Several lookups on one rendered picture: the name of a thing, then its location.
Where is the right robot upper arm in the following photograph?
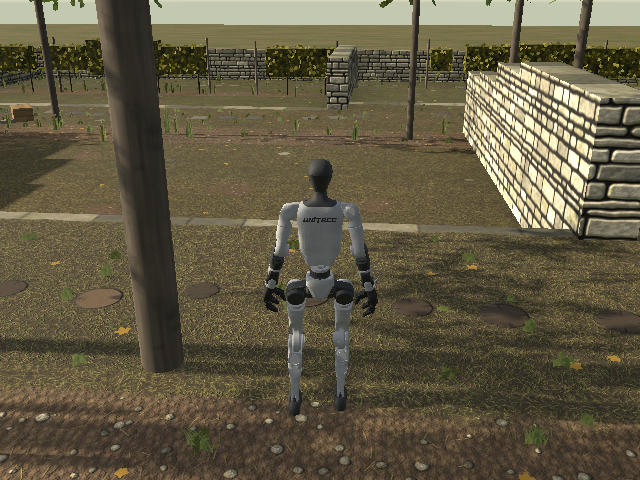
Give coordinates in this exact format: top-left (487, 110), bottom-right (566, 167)
top-left (341, 202), bottom-right (366, 258)

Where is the robot right forearm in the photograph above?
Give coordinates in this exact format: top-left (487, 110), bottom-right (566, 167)
top-left (355, 243), bottom-right (375, 291)

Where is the robot torso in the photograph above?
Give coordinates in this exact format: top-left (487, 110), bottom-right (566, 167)
top-left (296, 197), bottom-right (344, 300)

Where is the robot left foot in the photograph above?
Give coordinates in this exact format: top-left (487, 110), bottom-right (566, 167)
top-left (288, 390), bottom-right (302, 416)

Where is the robot left forearm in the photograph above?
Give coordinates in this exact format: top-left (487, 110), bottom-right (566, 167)
top-left (265, 242), bottom-right (284, 289)

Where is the left robot upper arm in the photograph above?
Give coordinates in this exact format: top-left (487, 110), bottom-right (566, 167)
top-left (274, 202), bottom-right (299, 257)

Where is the left robot hand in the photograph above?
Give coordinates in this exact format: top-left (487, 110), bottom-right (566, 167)
top-left (263, 285), bottom-right (286, 312)

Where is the right robot hand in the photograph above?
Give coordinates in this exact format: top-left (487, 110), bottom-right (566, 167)
top-left (355, 288), bottom-right (378, 317)

